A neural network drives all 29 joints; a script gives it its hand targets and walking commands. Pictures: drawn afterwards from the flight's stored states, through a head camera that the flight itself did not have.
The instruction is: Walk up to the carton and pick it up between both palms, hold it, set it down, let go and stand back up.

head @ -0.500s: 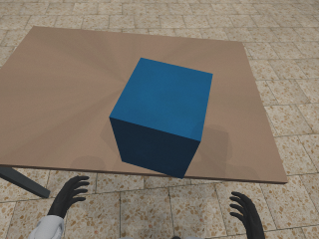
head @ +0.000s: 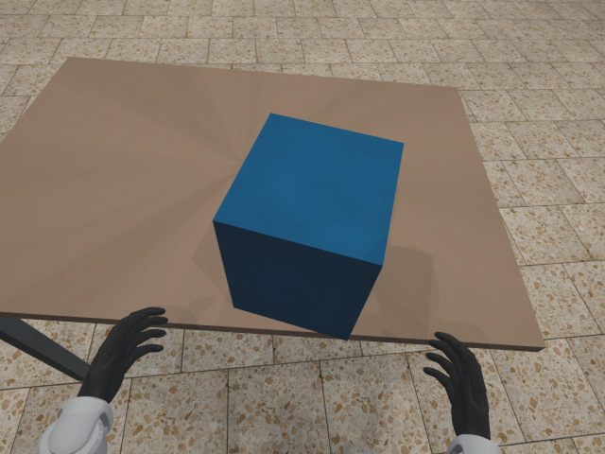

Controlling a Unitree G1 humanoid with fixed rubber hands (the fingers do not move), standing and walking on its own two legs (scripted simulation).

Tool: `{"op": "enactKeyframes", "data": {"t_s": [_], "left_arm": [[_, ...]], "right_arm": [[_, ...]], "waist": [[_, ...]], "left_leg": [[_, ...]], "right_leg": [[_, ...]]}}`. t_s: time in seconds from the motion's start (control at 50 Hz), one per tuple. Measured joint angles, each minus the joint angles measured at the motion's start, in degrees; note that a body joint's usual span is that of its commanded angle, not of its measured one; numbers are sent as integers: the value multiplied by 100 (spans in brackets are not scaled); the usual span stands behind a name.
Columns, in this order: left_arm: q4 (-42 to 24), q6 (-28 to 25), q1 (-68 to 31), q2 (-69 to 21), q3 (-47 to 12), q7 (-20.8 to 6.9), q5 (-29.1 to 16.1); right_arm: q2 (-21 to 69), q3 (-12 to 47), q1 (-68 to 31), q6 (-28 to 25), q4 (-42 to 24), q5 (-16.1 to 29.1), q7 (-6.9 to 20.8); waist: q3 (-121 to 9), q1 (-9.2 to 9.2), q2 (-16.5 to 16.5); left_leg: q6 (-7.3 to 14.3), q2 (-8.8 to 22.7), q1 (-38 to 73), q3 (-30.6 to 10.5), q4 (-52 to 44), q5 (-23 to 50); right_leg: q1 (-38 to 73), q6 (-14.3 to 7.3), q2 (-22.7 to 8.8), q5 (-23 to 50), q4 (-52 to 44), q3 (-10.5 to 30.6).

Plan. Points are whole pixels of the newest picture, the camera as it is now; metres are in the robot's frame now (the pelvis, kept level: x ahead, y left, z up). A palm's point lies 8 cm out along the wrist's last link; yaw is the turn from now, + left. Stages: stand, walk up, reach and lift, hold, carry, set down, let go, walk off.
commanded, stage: reach and lift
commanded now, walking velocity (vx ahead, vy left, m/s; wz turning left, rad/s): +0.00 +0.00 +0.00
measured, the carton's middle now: (311, 232) +0.42 -0.01 +0.00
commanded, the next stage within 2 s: none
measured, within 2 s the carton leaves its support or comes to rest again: neither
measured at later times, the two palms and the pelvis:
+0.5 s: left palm (119, 322) +0.26 +0.23 +0.03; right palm (458, 339) +0.24 -0.19 +0.02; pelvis +0.01 +0.00 +0.00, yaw +0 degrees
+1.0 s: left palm (127, 256) +0.33 +0.22 +0.08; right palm (464, 279) +0.30 -0.19 +0.07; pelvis +0.01 +0.01 +0.00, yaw +0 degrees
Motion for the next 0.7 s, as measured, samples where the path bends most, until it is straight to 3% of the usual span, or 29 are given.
{"op": "enactKeyframes", "data": {"t_s": [0.08,0.32,0.7], "left_arm": [[-81,28,0,0,0,0,-104],[-353,504,-256,36,-1,130,-455],[-766,1958,-1432,85,-1,133,-456]], "right_arm": [[0,33,-23,127,-145,21,-39],[1,-228,-941,1219,-438,42,-87],[1,-609,-1658,2014,-712,352,-230]], "waist": [[0,0,0],[-40,0,0],[-132,0,0]], "left_leg": [[4,0,0,0,23,-8],[18,2,-1,0,140,-107],[20,3,0,0,96,-127]], "right_leg": [[3,0,0,-3,16,0],[-35,0,-8,-144,212,2],[-2,26,-1,-125,100,2]]}}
